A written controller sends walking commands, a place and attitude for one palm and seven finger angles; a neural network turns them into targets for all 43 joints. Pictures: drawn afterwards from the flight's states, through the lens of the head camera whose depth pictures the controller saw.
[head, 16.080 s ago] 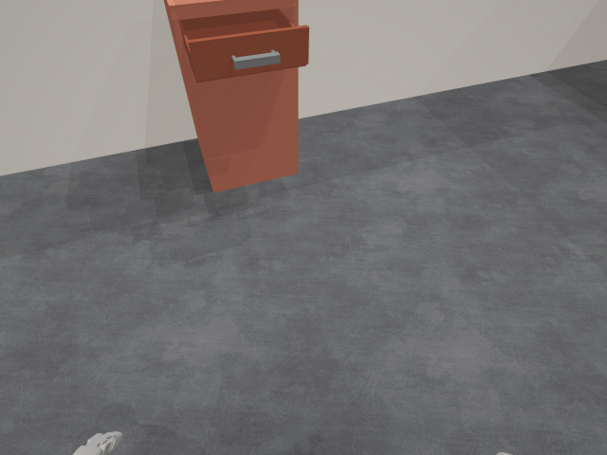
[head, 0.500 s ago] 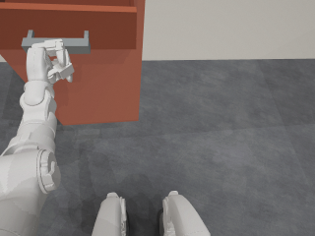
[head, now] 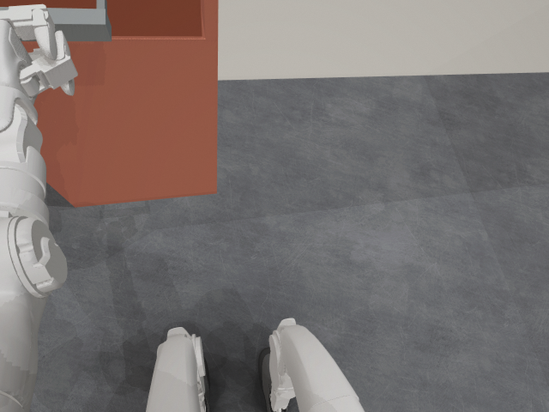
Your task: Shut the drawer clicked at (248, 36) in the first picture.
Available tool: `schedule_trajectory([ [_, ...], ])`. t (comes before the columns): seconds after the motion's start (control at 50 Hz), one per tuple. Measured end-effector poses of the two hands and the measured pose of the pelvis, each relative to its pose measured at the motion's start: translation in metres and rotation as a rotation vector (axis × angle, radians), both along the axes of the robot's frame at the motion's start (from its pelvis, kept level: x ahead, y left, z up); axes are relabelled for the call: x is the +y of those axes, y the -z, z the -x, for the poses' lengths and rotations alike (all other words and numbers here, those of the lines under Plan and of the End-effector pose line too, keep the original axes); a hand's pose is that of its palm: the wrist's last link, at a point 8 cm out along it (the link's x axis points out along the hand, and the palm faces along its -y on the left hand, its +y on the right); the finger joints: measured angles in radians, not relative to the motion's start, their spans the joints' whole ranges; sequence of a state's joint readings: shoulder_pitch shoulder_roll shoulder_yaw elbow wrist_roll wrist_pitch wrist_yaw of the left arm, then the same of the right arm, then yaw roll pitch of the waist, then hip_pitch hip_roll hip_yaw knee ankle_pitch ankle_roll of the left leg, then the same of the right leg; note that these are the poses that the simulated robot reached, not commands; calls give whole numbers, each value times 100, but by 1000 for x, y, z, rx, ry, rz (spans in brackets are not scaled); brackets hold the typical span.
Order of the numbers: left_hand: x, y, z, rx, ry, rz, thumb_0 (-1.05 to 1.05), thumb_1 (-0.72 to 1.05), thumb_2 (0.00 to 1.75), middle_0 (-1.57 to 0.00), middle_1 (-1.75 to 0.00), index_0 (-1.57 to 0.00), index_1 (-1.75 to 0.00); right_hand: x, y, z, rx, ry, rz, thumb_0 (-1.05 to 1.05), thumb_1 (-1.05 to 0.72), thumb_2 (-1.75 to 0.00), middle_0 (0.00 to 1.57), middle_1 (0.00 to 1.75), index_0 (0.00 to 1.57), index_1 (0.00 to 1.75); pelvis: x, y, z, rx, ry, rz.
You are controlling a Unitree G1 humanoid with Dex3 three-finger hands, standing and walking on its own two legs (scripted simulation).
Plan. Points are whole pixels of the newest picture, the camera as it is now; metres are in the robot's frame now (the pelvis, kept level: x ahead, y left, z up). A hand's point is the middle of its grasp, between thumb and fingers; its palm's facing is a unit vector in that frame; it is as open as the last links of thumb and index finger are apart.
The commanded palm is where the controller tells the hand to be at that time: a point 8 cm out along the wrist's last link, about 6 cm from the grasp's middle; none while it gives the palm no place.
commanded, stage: push the drawer shut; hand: left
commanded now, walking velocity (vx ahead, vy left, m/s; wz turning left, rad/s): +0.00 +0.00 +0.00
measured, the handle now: (45, 12) +0.64 +0.23 +0.07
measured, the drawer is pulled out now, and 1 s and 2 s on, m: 0.00 0.00 0.00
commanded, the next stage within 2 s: pull the fist back off the drawer in 0.30 s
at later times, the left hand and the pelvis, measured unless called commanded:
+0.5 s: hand (53, 55) +0.57 +0.21 +0.07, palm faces +0.04 -1.00 -0.03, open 3.3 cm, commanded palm +0.60 +0.22 +0.07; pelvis -0.02 +0.01 -0.01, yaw +0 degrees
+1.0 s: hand (66, 61) +0.56 +0.20 +0.07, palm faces +0.06 -1.00 -0.01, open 3.1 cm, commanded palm +0.54 +0.22 +0.07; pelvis -0.01 +0.01 +0.00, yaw +0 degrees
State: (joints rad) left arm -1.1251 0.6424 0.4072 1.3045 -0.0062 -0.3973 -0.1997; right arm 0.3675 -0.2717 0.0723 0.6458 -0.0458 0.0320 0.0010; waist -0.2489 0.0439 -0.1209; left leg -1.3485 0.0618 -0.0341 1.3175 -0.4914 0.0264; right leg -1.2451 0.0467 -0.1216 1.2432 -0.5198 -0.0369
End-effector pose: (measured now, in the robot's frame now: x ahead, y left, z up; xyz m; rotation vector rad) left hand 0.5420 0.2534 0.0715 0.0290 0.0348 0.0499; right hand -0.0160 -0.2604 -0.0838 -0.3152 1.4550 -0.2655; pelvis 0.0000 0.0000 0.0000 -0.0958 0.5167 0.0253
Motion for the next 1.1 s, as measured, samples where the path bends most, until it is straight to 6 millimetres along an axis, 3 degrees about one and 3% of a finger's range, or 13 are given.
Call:
schedule_trajectory([
  [0.18, 10, 0, -3, 10, -1, -5, 3, 61, 92, -140, -160, -139, -160, 6, 1, 14, 15, 5, 11, 0, -90, -89, 20, 30, 20, 30, 2, 5, 7, 12, -5, 13],
  [0.72, 14, 0, -5, 14, 3, 1, 4, 57, 90, -140, -160, -139, -160, 25, -4, 37, 15, -19, 25, 0, -90, -89, 20, 30, 20, 30, 18, 9, 22, 24, -11, 30],
  [0.9, 7, 2, -1, 2, -4, 11, 3, 66, 89, -140, -160, -139, -160, 26, -5, 30, 27, -10, -10, 0, -90, -89, 20, 30, 20, 30, 17, 4, 15, 18, -9, 23],
  [1.1, -8, 0, 5, 14, -21, 13, 3, 83, 90, -140, -160, -139, -160, 19, -7, -1, -11, 2, -51, 0, -90, -89, 20, 30, 20, 30, 11, -11, -5, -9, 6, -1],
])
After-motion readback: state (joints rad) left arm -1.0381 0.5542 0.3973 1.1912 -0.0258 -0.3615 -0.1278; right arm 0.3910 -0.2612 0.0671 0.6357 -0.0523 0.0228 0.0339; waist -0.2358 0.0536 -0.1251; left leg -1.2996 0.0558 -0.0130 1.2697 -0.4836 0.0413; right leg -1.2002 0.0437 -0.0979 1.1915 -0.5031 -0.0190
